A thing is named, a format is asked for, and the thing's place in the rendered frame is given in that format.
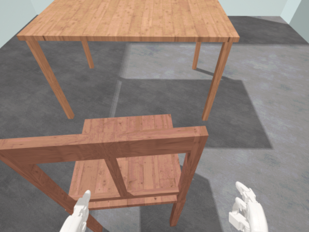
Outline right robot hand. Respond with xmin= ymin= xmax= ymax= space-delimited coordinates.
xmin=229 ymin=181 xmax=268 ymax=232

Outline chair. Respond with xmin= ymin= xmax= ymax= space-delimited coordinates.
xmin=0 ymin=114 xmax=209 ymax=232

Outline table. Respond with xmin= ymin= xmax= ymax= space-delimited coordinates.
xmin=17 ymin=0 xmax=240 ymax=121

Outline left robot hand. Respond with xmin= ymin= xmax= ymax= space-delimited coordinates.
xmin=60 ymin=190 xmax=91 ymax=232

